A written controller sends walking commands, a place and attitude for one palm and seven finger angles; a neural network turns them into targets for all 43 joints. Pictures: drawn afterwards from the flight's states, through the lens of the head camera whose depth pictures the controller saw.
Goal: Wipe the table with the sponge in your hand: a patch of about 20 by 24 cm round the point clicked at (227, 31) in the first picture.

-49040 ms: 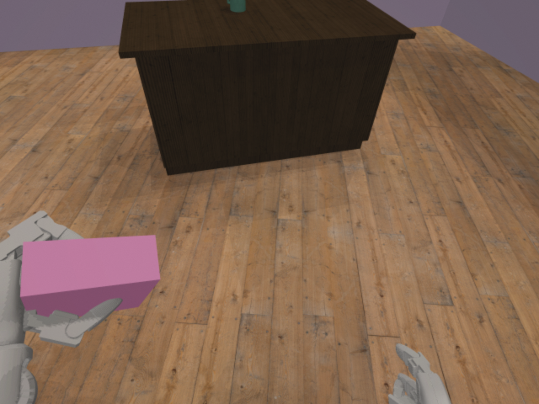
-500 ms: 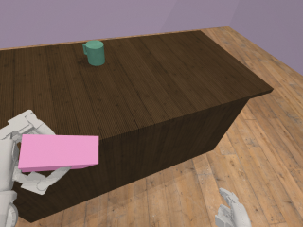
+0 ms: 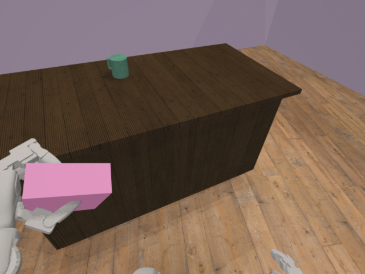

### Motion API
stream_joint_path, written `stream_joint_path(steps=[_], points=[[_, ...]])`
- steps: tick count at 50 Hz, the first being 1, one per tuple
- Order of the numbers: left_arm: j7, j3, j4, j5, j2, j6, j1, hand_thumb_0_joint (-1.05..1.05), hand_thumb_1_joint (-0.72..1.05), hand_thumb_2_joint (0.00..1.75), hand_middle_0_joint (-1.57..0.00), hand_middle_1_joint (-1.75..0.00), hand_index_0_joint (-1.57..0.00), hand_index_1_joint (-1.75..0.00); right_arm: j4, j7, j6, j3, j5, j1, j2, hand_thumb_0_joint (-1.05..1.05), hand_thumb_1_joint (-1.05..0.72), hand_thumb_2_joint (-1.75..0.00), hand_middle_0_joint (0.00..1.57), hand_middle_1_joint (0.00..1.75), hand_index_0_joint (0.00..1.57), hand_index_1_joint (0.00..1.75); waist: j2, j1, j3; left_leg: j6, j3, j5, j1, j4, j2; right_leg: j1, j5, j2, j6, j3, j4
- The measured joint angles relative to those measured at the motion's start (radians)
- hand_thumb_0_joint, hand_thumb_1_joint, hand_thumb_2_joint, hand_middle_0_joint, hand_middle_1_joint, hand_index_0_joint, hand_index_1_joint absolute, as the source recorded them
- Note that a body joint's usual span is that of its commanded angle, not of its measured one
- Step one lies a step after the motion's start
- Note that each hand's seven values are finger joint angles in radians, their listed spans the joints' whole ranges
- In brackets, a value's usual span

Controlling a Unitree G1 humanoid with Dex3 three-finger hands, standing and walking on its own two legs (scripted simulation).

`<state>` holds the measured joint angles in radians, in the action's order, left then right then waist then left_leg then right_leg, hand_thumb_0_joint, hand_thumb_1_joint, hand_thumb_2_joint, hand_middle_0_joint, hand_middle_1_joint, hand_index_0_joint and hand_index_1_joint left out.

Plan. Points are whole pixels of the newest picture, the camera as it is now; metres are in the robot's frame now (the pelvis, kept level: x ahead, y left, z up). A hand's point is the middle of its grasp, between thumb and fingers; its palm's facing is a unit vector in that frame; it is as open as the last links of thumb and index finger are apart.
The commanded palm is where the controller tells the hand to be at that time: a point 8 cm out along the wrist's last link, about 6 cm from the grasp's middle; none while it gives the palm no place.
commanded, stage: stop stepping back and stand still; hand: left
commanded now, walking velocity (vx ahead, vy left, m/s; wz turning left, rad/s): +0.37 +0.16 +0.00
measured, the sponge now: (78, 189) +0.23 +0.20 +0.14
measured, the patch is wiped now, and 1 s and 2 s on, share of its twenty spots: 1.00 1.00 1.00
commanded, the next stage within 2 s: stand and wait in 1.60 s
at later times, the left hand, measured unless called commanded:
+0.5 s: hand out of the picture +0.08 +0.21 +0.16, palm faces +0.31 -0.88 -0.35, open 9.1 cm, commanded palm +0.02 +0.26 +0.20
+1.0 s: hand out of the picture +0.01 +0.21 +0.17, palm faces +0.32 -0.90 -0.31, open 9.1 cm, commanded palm -0.04 +0.26 +0.20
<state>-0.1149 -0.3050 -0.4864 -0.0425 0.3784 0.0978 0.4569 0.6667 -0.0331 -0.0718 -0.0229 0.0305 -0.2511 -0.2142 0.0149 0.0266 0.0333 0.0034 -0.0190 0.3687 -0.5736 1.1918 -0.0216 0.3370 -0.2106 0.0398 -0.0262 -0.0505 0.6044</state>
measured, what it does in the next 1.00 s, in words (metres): walks backwards: left foot, then right foot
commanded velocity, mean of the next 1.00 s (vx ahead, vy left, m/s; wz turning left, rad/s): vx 0.23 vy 0.01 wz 0.00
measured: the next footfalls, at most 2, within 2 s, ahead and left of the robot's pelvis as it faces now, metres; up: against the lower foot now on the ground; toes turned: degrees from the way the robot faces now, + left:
left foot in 0.16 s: -0.13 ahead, +0.11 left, +0.00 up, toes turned +1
right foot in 0.42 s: -0.03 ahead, -0.14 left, +0.00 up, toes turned -7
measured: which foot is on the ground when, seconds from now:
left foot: up 0.00-0.14, down 0.16-1.00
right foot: down 0.00-0.16, up 0.18-0.40, down 0.42-0.62, up 0.64-0.84, down 0.86-1.00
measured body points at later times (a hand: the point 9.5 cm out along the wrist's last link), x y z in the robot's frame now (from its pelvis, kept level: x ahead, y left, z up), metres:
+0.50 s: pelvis -0.14 -0.01 -0.01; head -0.17 -0.01 +0.44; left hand +0.06 +0.26 +0.18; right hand -0.03 -0.26 -0.11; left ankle -0.12 +0.09 -0.66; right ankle -0.07 -0.14 -0.72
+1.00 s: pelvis -0.20 -0.01 +0.00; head -0.22 +0.01 +0.45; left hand -0.02 +0.26 +0.18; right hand -0.06 -0.25 -0.08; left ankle -0.17 +0.08 -0.67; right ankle -0.14 -0.14 -0.72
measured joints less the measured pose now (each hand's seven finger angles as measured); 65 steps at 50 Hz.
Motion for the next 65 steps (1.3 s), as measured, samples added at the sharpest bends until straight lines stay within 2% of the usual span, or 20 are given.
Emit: stream_joint_path(steps=[3,7,10,14,18,21,24,26,28,31,33,37,41,44,47,49,53,57,62,65], points=[[0.014,-0.003,0.003,-0.007,-0.009,0.012,0.025,-0.02,-0.45,1.10,-0.81,-1.41,-0.84,-1.43,0.015,0.003,0.019,0.003,-0.003,-0.017,-0.008,0.01,-0.90,-0.90,0.21,0.30,0.20,0.30,-0.046,0.003,0.068,-0.017,0.040,-0.027,0.029,0.036,-0.003,0.063,0.031,-0.031,-0.004,-0.010,-0.019],[0.003,-0.010,-0.053,-0.009,0.009,0.011,0.031,-0.02,-0.45,1.10,-0.81,-1.41,-0.84,-1.43,-0.026,-0.013,-0.013,0.007,-0.001,-0.025,-0.040,0.01,-0.90,-0.90,0.21,0.30,0.20,0.30,-0.062,-0.009,0.108,-0.062,0.057,0.087,0.224,-0.344,-0.030,0.199,-0.006,-0.064,-0.001,-0.070,0.026],[-0.015,-0.044,-0.063,-0.002,0.044,0.015,0.001,-0.02,-0.45,1.10,-0.82,-1.41,-0.84,-1.43,-0.045,-0.023,-0.051,0.011,-0.001,-0.004,-0.021,0.01,-0.90,-0.90,0.20,0.30,0.20,0.30,-0.113,0.000,0.067,-0.029,0.084,0.140,0.262,-0.425,-0.002,0.319,-0.175,-0.074,0.018,-0.016,0.322],[-0.016,-0.047,0.018,0.011,0.040,0.020,-0.015,-0.02,-0.45,1.10,-0.82,-1.41,-0.84,-1.43,-0.037,0.000,-0.090,0.005,0.006,-0.062,0.016,0.01,-0.90,-0.90,0.20,0.30,0.20,0.30,-0.098,0.031,0.105,-0.020,0.083,0.027,0.300,-0.500,0.005,0.323,-0.168,-0.055,0.029,0.017,0.603],[-0.003,-0.033,0.070,-0.008,0.011,0.039,-0.025,-0.02,-0.45,1.10,-0.81,-1.41,-0.84,-1.43,-0.014,0.003,-0.083,-0.018,-0.004,-0.110,0.020,0.01,-0.90,-0.90,0.20,0.30,0.20,0.30,-0.029,0.044,0.114,-0.013,0.036,-0.021,0.297,-0.545,-0.020,0.144,-0.130,-0.062,0.026,-0.007,0.291],[0.010,-0.045,0.066,-0.009,0.031,0.042,-0.026,-0.02,-0.45,1.10,-0.81,-1.42,-0.84,-1.43,-0.031,0.003,-0.066,-0.029,-0.009,-0.107,0.011,0.01,-0.90,-0.90,0.21,0.30,0.20,0.30,0.001,0.028,0.071,-0.030,0.016,0.052,0.210,-0.401,-0.038,0.017,-0.064,-0.058,0.011,-0.031,0.046],[0.035,-0.014,0.058,-0.005,-0.003,0.038,-0.051,-0.02,-0.45,1.10,-0.81,-1.42,-0.84,-1.43,0.017,0.009,-0.036,-0.005,-0.003,-0.051,-0.012,0.01,-0.90,-0.90,0.21,0.30,0.20,0.30,0.048,0.010,0.005,-0.041,-0.031,0.061,0.065,-0.058,-0.030,0.047,-0.053,-0.029,0.004,-0.072,0.099],[0.045,-0.004,0.027,-0.003,-0.016,0.039,-0.034,-0.02,-0.45,1.10,-0.81,-1.42,-0.84,-1.43,0.044,0.016,-0.019,0.005,0.000,-0.028,-0.012,0.01,-0.90,-0.90,0.21,0.30,0.20,0.30,0.022,-0.007,0.003,-0.047,-0.001,0.024,0.018,0.047,-0.021,0.061,-0.041,-0.032,-0.001,-0.066,0.090],[0.043,-0.009,-0.026,-0.003,-0.016,0.040,0.005,-0.02,-0.45,1.10,-0.82,-1.41,-0.84,-1.43,0.040,0.016,-0.015,0.008,-0.001,-0.016,-0.006,0.01,-0.90,-0.90,0.21,0.30,0.20,0.30,-0.020,-0.016,0.015,-0.062,0.041,0.017,0.033,-0.014,-0.032,0.087,-0.031,-0.053,-0.012,-0.063,0.080],[0.018,-0.020,-0.112,-0.008,-0.003,0.046,0.049,-0.02,-0.45,1.10,-0.82,-1.41,-0.84,-1.43,-0.011,-0.006,-0.045,0.003,-0.005,-0.005,-0.022,0.01,-0.90,-0.90,0.21,0.30,0.20,0.30,-0.037,-0.025,0.034,-0.079,0.053,0.071,0.165,-0.349,-0.054,0.156,-0.117,-0.079,-0.014,-0.089,0.132],[-0.003,-0.037,-0.114,-0.009,0.019,0.052,0.030,-0.02,-0.45,1.10,-0.82,-1.41,-0.84,-1.43,-0.026,-0.024,-0.072,0.008,-0.007,0.023,-0.016,0.01,-0.90,-0.90,0.21,0.30,0.20,0.30,-0.051,-0.018,0.016,-0.057,0.062,0.072,0.160,-0.369,-0.044,0.218,-0.243,-0.078,0.000,-0.048,0.281],[-0.025,-0.054,-0.011,0.009,0.039,0.040,-0.048,-0.02,-0.46,1.10,-0.82,-1.41,-0.84,-1.42,-0.034,-0.016,-0.100,0.003,0.002,0.018,0.024,0.01,-0.90,-0.90,0.20,0.30,0.20,0.30,-0.060,0.001,0.029,-0.035,0.067,-0.024,0.201,-0.451,-0.019,0.252,-0.237,-0.059,0.022,0.009,0.545],[-0.031,-0.053,0.039,-0.012,0.011,0.028,-0.038,-0.02,-0.45,1.10,-0.82,-1.41,-0.84,-1.43,-0.043,-0.007,-0.093,-0.026,-0.002,-0.018,0.040,0.01,-0.90,-0.90,0.20,0.30,0.20,0.30,-0.017,0.023,0.054,-0.025,0.038,-0.080,0.236,-0.542,-0.028,0.106,-0.217,-0.053,0.019,-0.022,0.240],[-0.018,-0.038,0.021,-0.011,0.015,0.021,-0.011,-0.02,-0.45,1.10,-0.81,-1.42,-0.84,-1.43,-0.065,-0.001,-0.070,-0.035,-0.010,-0.028,0.033,0.01,-0.90,-0.90,0.21,0.30,0.20,0.30,-0.002,0.015,0.037,-0.032,0.021,0.017,0.176,-0.424,-0.034,-0.007,-0.089,-0.040,-0.003,-0.041,0.003],[0.014,0.015,0.001,-0.010,-0.021,0.015,-0.015,-0.02,-0.45,1.10,-0.81,-1.42,-0.84,-1.43,-0.017,0.004,-0.035,-0.014,-0.006,0.002,0.007,0.01,-0.90,-0.90,0.21,0.30,0.20,0.30,0.025,-0.001,-0.015,-0.032,-0.007,0.053,0.067,-0.110,-0.024,-0.006,-0.028,-0.027,0.001,-0.078,0.031],[0.022,0.024,-0.032,-0.007,-0.026,0.012,0.008,-0.02,-0.45,1.10,-0.81,-1.42,-0.84,-1.43,0.011,0.007,-0.015,-0.003,-0.005,0.008,0.007,0.01,-0.90,-0.90,0.21,0.30,0.20,0.30,-0.003,-0.018,-0.014,-0.037,0.016,0.042,0.049,-0.059,-0.021,-0.005,-0.033,-0.034,0.001,-0.073,0.021],[-0.007,-0.012,-0.133,-0.009,-0.006,0.024,0.050,-0.02,-0.45,1.10,-0.82,-1.41,-0.84,-1.43,-0.024,-0.017,-0.018,0.001,-0.014,0.002,-0.011,0.01,-0.90,-0.90,0.21,0.30,0.20,0.30,-0.038,-0.028,-0.003,-0.048,0.023,0.048,0.177,-0.402,-0.054,0.059,-0.097,-0.055,-0.007,-0.078,0.084],[-0.044,-0.047,-0.090,-0.004,0.022,0.026,-0.018,-0.02,-0.46,1.10,-0.82,-1.41,-0.84,-1.43,-0.031,-0.036,-0.053,0.017,-0.012,0.033,0.005,0.01,-0.90,-0.90,0.20,0.30,0.20,0.30,-0.055,-0.022,-0.045,-0.017,0.045,-0.031,0.193,-0.441,-0.025,0.123,-0.254,-0.043,0.016,0.013,0.292],[-0.048,-0.060,-0.020,-0.006,0.025,0.019,-0.025,-0.02,-0.45,1.10,-0.82,-1.41,-0.84,-1.43,-0.047,-0.012,-0.071,-0.014,-0.009,0.008,0.027,0.01,-0.90,-0.90,0.20,0.30,0.20,0.30,-0.035,0.011,-0.018,-0.012,0.033,-0.066,0.227,-0.496,-0.010,-0.011,-0.033,-0.028,0.021,0.005,0.009],[-0.027,-0.018,-0.007,-0.001,-0.014,0.026,-0.009,-0.02,-0.45,1.10,-0.81,-1.42,-0.84,-1.43,-0.025,0.001,-0.050,-0.012,-0.014,0.017,0.019,0.01,-0.90,-0.90,0.21,0.30,0.20,0.30,0.002,0.021,-0.016,-0.018,0.003,-0.008,0.200,-0.425,-0.013,-0.026,-0.005,-0.015,0.011,-0.021,-0.019]])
